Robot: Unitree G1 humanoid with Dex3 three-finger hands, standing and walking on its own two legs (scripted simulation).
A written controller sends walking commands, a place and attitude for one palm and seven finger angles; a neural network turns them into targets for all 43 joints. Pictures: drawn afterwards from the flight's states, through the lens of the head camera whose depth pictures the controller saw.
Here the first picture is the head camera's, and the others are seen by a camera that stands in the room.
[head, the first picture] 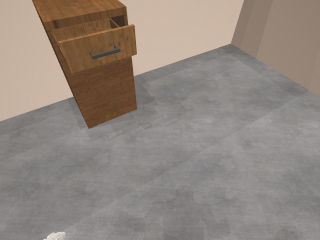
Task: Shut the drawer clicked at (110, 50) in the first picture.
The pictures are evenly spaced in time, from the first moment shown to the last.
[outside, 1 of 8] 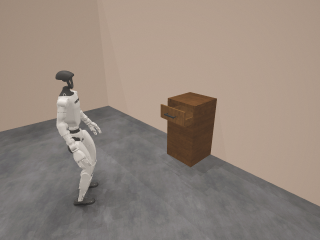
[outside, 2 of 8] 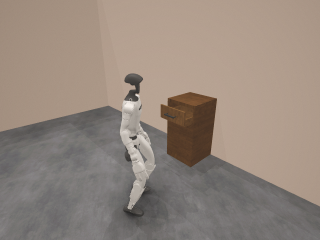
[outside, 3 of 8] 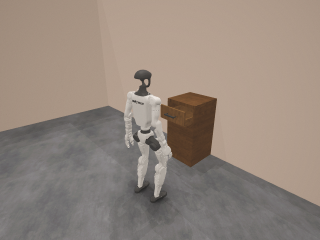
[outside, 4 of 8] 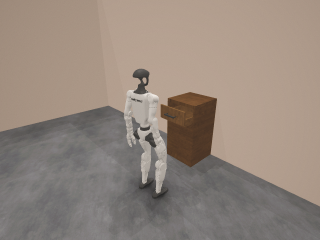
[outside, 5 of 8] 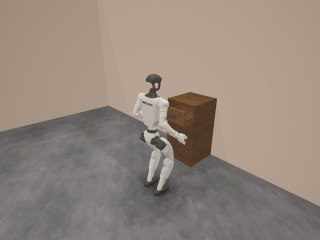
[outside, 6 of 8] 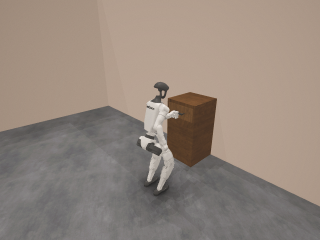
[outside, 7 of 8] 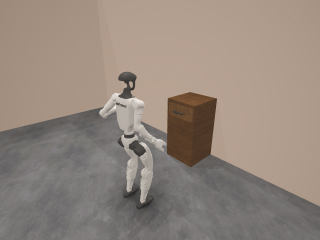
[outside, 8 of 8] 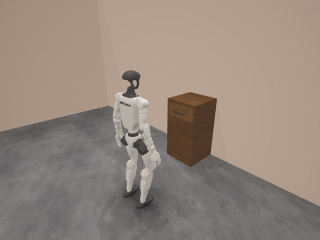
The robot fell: no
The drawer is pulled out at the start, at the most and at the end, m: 0.15 0.15 0.00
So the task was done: yes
